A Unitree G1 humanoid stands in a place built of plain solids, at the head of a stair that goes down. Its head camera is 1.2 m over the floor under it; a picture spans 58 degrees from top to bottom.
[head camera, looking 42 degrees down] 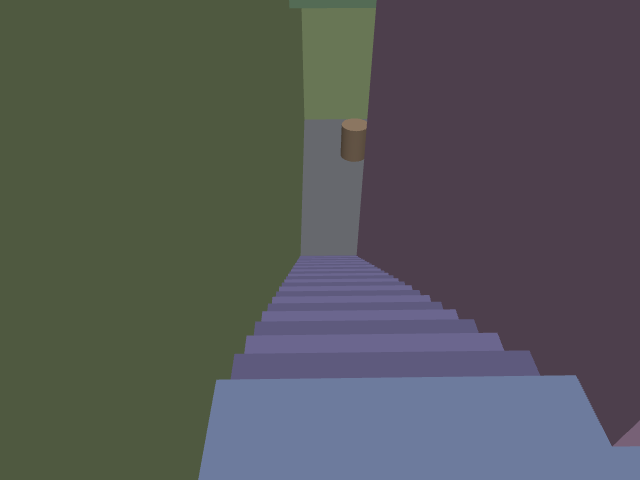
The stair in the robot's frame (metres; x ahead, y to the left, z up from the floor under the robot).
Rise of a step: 0.19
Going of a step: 0.22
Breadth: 1.10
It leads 1 degrees to the left of straight ahead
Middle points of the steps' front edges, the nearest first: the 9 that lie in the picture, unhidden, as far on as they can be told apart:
0.71 -0.24 0.00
0.92 -0.23 -0.19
1.14 -0.23 -0.37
1.35 -0.23 -0.56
1.56 -0.22 -0.75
1.78 -0.22 -0.94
1.99 -0.22 -1.12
2.21 -0.21 -1.31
2.42 -0.21 -1.50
